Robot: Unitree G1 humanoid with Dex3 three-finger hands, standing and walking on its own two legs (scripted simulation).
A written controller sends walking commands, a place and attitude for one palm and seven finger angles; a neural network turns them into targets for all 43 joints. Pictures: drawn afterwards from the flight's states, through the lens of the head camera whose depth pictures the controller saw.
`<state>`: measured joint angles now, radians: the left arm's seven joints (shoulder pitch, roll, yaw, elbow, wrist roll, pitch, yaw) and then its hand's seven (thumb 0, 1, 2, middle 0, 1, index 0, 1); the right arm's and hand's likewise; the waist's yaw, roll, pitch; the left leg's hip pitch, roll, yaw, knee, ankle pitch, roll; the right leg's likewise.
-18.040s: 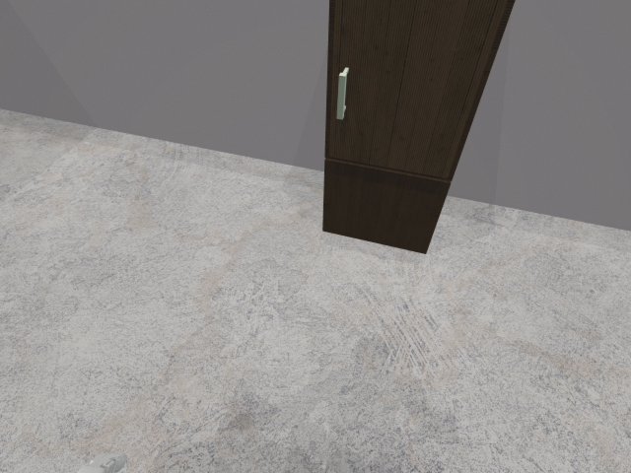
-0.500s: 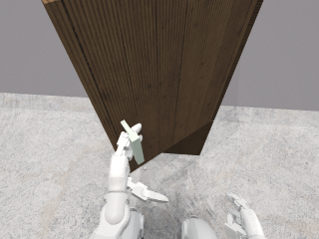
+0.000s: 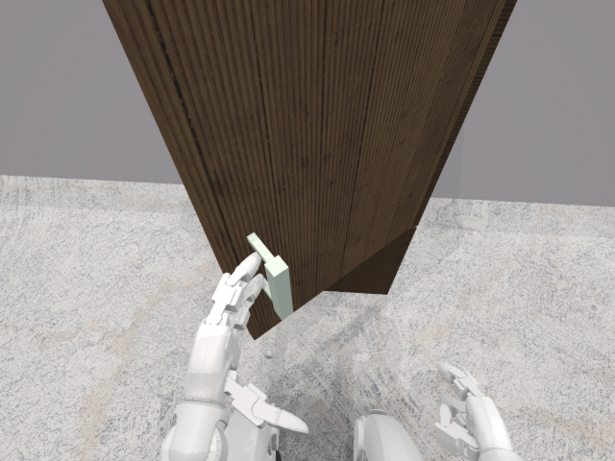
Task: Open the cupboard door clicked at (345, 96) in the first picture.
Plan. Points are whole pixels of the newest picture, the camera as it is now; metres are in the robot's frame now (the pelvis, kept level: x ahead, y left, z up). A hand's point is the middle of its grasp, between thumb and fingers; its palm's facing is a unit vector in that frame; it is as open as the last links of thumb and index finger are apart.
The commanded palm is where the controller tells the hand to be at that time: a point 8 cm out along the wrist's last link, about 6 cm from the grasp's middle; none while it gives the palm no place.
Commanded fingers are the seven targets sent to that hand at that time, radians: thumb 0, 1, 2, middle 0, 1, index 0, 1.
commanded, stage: slide the hand sideways off the handle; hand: left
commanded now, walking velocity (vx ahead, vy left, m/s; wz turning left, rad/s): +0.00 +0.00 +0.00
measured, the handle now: (271, 279) +0.34 +0.07 +0.04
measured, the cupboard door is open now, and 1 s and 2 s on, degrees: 41 41 41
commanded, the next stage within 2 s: draw the hand back to the body in 0.58 s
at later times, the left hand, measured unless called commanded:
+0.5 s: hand (224, 388) +0.20 +0.10 +0.04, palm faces -0.05 -1.00 -0.01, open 16.3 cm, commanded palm +0.17 +0.16 +0.04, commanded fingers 0.00 -0.50 0.30 -0.15 -0.30 -0.15 -0.30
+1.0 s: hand (168, 393) +0.19 +0.14 +0.10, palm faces -0.04 -1.00 -0.06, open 16.3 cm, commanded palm +0.16 +0.20 +0.11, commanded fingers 0.00 -0.50 0.30 -0.15 -0.30 -0.15 -0.30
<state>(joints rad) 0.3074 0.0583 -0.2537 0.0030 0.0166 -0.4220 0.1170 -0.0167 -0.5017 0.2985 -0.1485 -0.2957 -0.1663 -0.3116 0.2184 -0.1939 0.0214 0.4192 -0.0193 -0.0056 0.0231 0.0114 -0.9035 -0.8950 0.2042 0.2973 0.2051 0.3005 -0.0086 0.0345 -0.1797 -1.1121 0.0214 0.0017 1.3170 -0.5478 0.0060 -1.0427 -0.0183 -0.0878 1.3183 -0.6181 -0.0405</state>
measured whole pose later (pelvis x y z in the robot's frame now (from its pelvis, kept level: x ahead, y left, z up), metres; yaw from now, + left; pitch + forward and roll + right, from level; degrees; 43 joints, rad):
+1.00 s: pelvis +0.00 +0.00 +0.02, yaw +0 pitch +15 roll -2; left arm 0.62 0.20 -0.01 -0.31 -0.18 -0.32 -0.13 -0.02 -0.50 0.30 -0.15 -0.30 -0.16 -0.30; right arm 0.26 -0.20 0.02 0.39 0.03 -0.02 -0.06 0.01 -0.90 -0.89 0.21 0.30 0.21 0.30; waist 0.00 0.06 -0.18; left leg -0.97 0.03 -0.03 1.22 -0.52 0.00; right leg -0.88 0.00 -0.11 1.19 -0.58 -0.04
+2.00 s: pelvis +0.05 +0.01 +0.13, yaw -1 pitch -3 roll +0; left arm 0.46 0.35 0.35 -0.42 -0.07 -0.05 0.13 0.00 0.77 0.85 -0.20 -0.30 -0.21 -0.31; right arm 0.20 -0.23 0.03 0.60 0.01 -0.09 -0.08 0.01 -0.90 -0.89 0.21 0.30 0.21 0.30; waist 0.07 0.07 -0.01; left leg -0.15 0.00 0.04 0.48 -0.27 0.02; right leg -0.09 0.00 -0.04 0.44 -0.29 0.00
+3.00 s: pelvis -0.03 +0.03 +0.12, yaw -2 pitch -1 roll -1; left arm 0.56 0.42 0.41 -0.50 -0.02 -0.18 0.15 0.01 0.89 0.90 -0.21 -0.30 -0.22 -0.31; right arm 0.20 -0.23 0.00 0.55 0.01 -0.03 -0.09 0.01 -0.90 -0.89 0.21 0.30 0.21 0.30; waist 0.00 0.02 0.05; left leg -0.34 0.02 0.07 0.51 -0.16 0.05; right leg -0.28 0.01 -0.02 0.47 -0.17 0.01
